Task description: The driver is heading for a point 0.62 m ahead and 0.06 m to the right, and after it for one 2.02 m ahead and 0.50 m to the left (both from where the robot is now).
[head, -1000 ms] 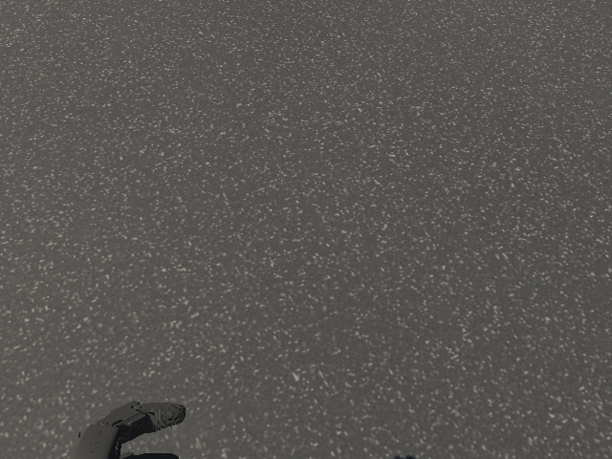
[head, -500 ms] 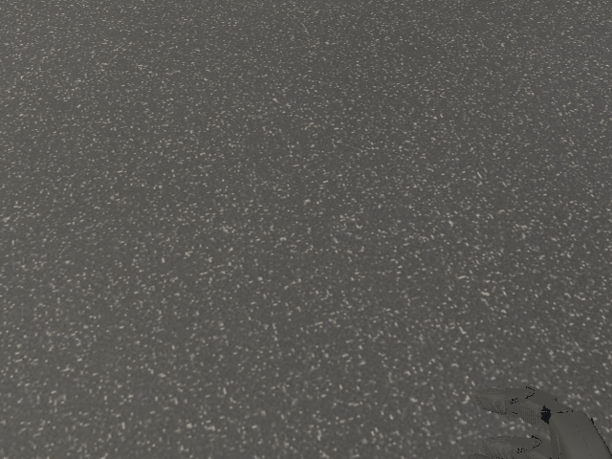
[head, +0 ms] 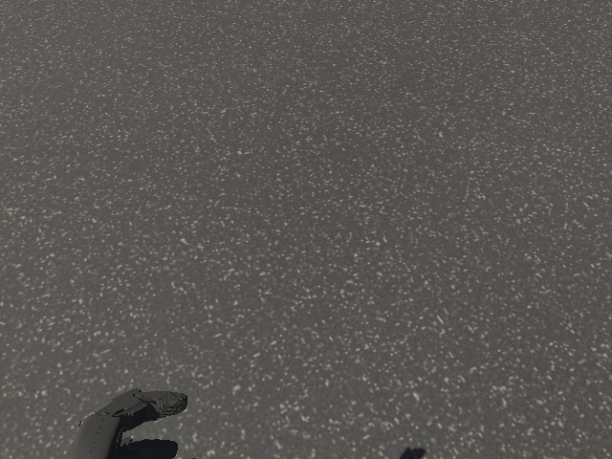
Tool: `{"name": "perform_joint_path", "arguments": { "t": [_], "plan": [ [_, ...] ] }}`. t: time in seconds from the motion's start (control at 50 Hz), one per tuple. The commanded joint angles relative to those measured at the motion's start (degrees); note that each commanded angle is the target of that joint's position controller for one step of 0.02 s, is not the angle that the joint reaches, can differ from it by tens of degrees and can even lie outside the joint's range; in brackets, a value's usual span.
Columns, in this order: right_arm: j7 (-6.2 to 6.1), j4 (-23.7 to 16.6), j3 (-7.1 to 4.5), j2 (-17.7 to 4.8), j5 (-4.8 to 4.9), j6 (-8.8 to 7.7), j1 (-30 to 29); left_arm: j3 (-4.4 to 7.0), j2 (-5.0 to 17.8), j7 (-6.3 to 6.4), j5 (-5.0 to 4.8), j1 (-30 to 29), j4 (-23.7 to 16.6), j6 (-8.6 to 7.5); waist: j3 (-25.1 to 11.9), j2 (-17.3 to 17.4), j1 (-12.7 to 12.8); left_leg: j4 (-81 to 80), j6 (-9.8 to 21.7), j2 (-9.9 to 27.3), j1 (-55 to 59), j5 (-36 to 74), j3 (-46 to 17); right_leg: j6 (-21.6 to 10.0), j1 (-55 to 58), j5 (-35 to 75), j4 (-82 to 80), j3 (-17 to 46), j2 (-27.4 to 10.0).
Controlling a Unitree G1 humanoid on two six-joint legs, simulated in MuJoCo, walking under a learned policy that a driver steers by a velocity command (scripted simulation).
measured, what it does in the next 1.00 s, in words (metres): walks ahead, turning left: left foot, then right foot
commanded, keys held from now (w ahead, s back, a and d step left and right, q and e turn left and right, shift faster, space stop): w+shift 0.40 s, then w+q+shift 0.60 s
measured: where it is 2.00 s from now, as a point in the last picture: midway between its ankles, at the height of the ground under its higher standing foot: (82, 75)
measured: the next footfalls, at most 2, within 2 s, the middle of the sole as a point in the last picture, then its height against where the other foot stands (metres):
left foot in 0.46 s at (264, 353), level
right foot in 0.90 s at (309, 202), level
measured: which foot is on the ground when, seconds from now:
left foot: down 0.00-0.02, up 0.04-0.44, down 0.46-0.90, up 0.92-1.00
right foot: down 0.00-0.48, up 0.50-0.88, down 0.90-1.00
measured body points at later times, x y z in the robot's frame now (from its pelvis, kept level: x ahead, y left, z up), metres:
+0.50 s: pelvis +0.50 +0.01 +0.00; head +0.54 +0.01 +0.45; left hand +0.43 +0.27 -0.14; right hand +0.72 -0.22 -0.09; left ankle +0.64 +0.07 -0.71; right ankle +0.22 -0.08 -0.64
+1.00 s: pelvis +0.99 +0.03 +0.02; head +1.01 +0.04 +0.47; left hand +1.07 +0.33 -0.07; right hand +1.13 -0.24 -0.10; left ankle +0.79 +0.06 -0.59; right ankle +1.09 -0.08 -0.71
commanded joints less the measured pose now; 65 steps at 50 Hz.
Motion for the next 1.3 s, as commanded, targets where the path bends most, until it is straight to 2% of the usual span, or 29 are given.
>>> {"name": "perform_joint_path", "arguments": {
  "t": [0.02,0.04,0.06,0.1,0.14,0.18,0.28,0.38,0.42,0.46,0.48,0.5,0.52,0.56,0.62,0.7,0.8,0.86,0.88,0.9,0.92,0.94,0.96,0.98,1.02,1.08,1.22,1.26,1.3],
  "plan": [
    [-0.92,-5.58,-1.68,-8.20,-1.45,0.49,-5.23,6.25,16.99,2.98,1.07,37.59,7.38,0.74,-19.50,-1.17,19.23,56.99,4.16,6.60,-28.38,37.80,-0.12,-3.12,47.57,-18.70,4.93,15.76,-11.68],
    [0.56,-7.41,-0.25,-1.72,3.20,-0.56,4.71,7.00,18.92,2.04,1.83,33.33,7.23,0.69,-27.79,-19.58,9.50,76.10,2.11,-3.24,-50.73,-2.27,-7.72,-11.64,61.57,-29.58,-8.55,52.52,-24.25],
    [-0.23,-8.27,-0.91,-7.20,2.32,-0.72,-3.09,6.85,13.91,1.21,0.80,26.98,6.22,0.72,-20.08,-6.13,10.30,75.56,3.97,2.17,-57.45,3.83,-9.53,-9.42,56.08,-31.25,-13.09,49.42,-20.53],
    [0.08,-10.49,-0.68,-6.38,1.23,-0.76,-12.08,5.42,7.53,0.85,0.81,22.82,7.97,-0.44,-6.16,4.55,7.57,67.99,3.68,6.11,-56.50,10.08,-8.34,-6.84,37.69,-16.72,-14.89,32.48,-16.29],
    [1.41,-11.24,0.07,-3.57,-0.66,1.00,-11.85,4.22,4.39,1.38,0.39,23.08,10.00,-1.20,-2.85,2.38,3.42,62.95,2.59,8.48,-51.20,10.37,-8.73,-4.49,26.15,-14.86,-17.84,24.24,-12.37],
    [2.48,-12.96,0.53,-2.37,-1.24,2.22,-14.76,4.09,4.65,1.49,-0.93,24.83,11.52,-2.21,0.88,-0.35,2.24,58.46,1.14,10.41,-53.87,10.22,-7.36,-4.00,22.53,-14.36,-21.59,20.24,-10.71],
    [3.85,-19.77,2.19,-2.59,-0.95,1.55,-31.48,4.11,6.10,0.75,-2.08,28.09,11.95,-3.47,6.56,0.28,4.64,31.34,-0.04,9.82,-50.82,28.80,1.43,-2.12,17.44,7.97,-27.22,7.41,-4.36],
    [3.17,-21.08,1.82,-5.54,-0.36,1.26,-34.83,4.56,11.23,1.61,-2.03,32.76,13.69,-3.44,2.73,-2.69,5.25,18.19,3.54,3.09,-43.46,33.31,5.52,0.32,35.98,42.59,-25.08,4.62,-8.76],
    [2.07,-18.53,0.39,-8.83,-0.41,1.39,-24.81,5.19,14.03,2.73,-0.40,31.78,13.89,-1.95,-4.97,-6.60,-0.43,18.77,5.21,-0.99,-34.45,24.34,5.38,1.31,41.93,58.57,-10.05,3.16,-10.75],
    [0.45,-11.41,-1.97,-12.99,-0.60,2.05,-2.71,5.56,14.26,3.72,0.77,27.96,12.98,-0.19,-14.33,-6.23,-10.63,18.33,8.02,0.22,-13.34,16.55,2.86,2.12,33.89,50.54,20.66,0.33,-9.27],
    [-0.31,-10.32,-3.69,-17.81,-1.33,2.54,2.37,4.31,8.00,2.97,0.38,29.00,10.74,-0.65,-18.17,4.55,-8.30,19.94,11.69,11.90,-0.26,4.21,-14.52,2.99,16.47,13.95,44.57,0.22,-3.11],
    [0.54,-10.05,-4.50,-19.35,-1.14,2.96,-0.95,3.47,4.62,1.41,-2.06,34.91,8.52,-2.05,-24.63,19.80,-0.77,7.06,20.45,22.24,10.84,-1.62,-49.82,5.07,-3.89,-25.38,60.41,7.35,5.34],
    [1.27,-10.90,-4.39,-15.43,-0.51,2.83,-6.60,3.56,7.64,1.97,-1.45,27.19,6.70,-2.61,-17.05,8.63,-1.30,3.22,18.95,19.58,6.81,-0.16,-47.54,3.59,-11.23,-19.30,59.61,11.20,0.50],
    [1.28,-9.52,-3.43,-9.91,0.02,2.32,-9.36,2.87,6.71,1.92,-0.06,19.40,3.95,-3.31,-5.59,-2.13,1.80,1.20,15.61,15.27,-10.89,10.35,-34.16,4.02,-8.67,-14.90,49.54,10.98,-4.15],
    [0.29,-8.38,-2.42,-7.83,0.89,1.38,-9.54,2.21,4.99,0.94,2.39,17.58,0.80,-0.58,-0.67,0.03,7.00,-1.85,14.96,9.76,-26.11,13.79,-27.05,7.74,-3.46,-18.49,40.49,10.53,-6.40],
    [0.62,-10.08,-3.39,-10.75,1.10,0.20,-8.89,0.95,4.96,-0.11,1.42,3.44,-6.11,0.18,5.51,1.53,5.06,-8.29,14.23,5.81,-39.17,17.29,-22.39,11.36,0.75,-6.38,18.53,6.30,-6.44],
    [1.31,-10.63,-4.93,-13.62,2.09,0.22,-4.65,1.06,6.89,0.27,-0.29,-1.76,-8.70,-0.02,1.64,3.42,0.92,-4.58,9.10,6.31,-29.44,36.12,-22.24,9.80,11.19,7.85,2.77,5.90,-2.39],
    [0.63,-11.18,-5.70,-16.90,1.39,0.83,-5.01,3.24,11.73,1.95,-0.24,9.67,-6.25,-0.56,-7.88,3.39,6.51,15.54,5.57,5.70,-21.52,55.09,-21.79,8.02,24.83,-3.51,-0.33,6.05,0.84],
    [0.84,-11.98,-5.86,-17.52,1.09,0.72,-7.74,4.37,13.82,3.02,-0.04,20.46,-3.87,-0.75,-13.18,3.17,12.83,29.46,4.46,3.38,-27.76,51.22,-20.88,7.39,37.52,-6.90,0.99,7.21,-2.04],
    [0.92,-14.07,-4.13,-11.01,0.88,0.22,-8.97,5.83,18.15,4.30,1.61,32.85,-2.51,-0.79,-21.91,-2.55,16.96,49.07,4.46,0.31,-36.75,31.72,-17.35,6.16,50.93,-26.72,1.39,19.40,-14.47],
    [0.74,-17.99,-2.08,-3.71,4.25,0.31,-1.97,6.67,22.44,3.74,3.00,29.24,-2.87,-0.53,-30.04,-23.68,9.02,65.76,2.70,-5.14,-52.93,-3.25,-11.50,0.15,60.84,-38.31,-11.49,53.14,-30.53],
    [-0.09,-16.66,-2.02,-8.28,2.60,1.46,-4.71,6.87,17.72,3.22,2.29,23.82,-3.70,0.14,-23.27,-15.49,8.53,70.20,3.75,0.71,-60.42,1.65,-9.65,-1.00,54.16,-47.64,-14.44,55.20,-28.29],
    [0.24,-16.43,-2.42,-10.05,1.27,2.13,-10.70,5.38,11.34,3.02,1.79,20.06,-4.13,0.22,-13.81,-6.80,9.41,67.84,3.52,3.55,-61.82,6.52,-8.31,0.10,45.90,-42.00,-13.81,42.91,-24.45],
    [0.99,-16.81,-2.45,-9.62,0.77,2.57,-13.41,4.79,8.92,2.81,1.82,19.50,-2.79,0.21,-8.13,-1.74,8.72,65.03,3.11,5.36,-60.42,8.54,-7.74,0.84,38.58,-29.67,-14.29,33.77,-22.06],
    [2.69,-18.83,-2.05,-6.96,-0.57,4.17,-16.10,4.27,7.64,2.83,1.34,22.02,0.62,-0.47,-3.72,-4.16,6.49,62.49,2.53,7.79,-58.74,8.79,-7.56,2.70,31.41,-17.18,-15.60,21.58,-18.80],
    [3.94,-22.92,-0.96,-4.64,-0.64,6.03,-21.78,3.92,5.68,1.61,-0.60,23.73,3.57,-1.93,-0.98,-4.34,4.69,60.96,2.32,9.82,-62.53,11.59,-5.88,4.36,29.19,-4.45,-18.29,10.80,-17.75],
    [6.32,-28.56,0.41,-6.02,-0.47,5.87,-34.02,4.75,10.79,2.19,-0.53,24.24,5.41,-2.87,5.09,-1.08,3.33,33.15,5.69,4.92,-50.83,27.17,6.19,7.41,27.47,26.86,-22.25,-9.99,-12.20],
    [5.75,-27.18,-0.14,-7.75,-0.30,5.64,-30.95,5.49,14.22,2.96,-0.56,26.75,5.16,-1.68,1.20,-3.33,1.28,30.87,7.47,0.39,-45.14,23.32,9.18,8.08,34.45,52.18,-13.60,-10.90,-13.32],
    [4.54,-23.45,-1.77,-11.07,-0.18,5.45,-16.83,6.50,17.77,3.63,-0.11,24.64,3.96,0.43,-6.36,-5.93,-6.53,30.68,9.76,-2.78,-30.22,16.83,7.93,7.26,34.48,63.92,6.17,-9.70,-16.08]
  ]
}}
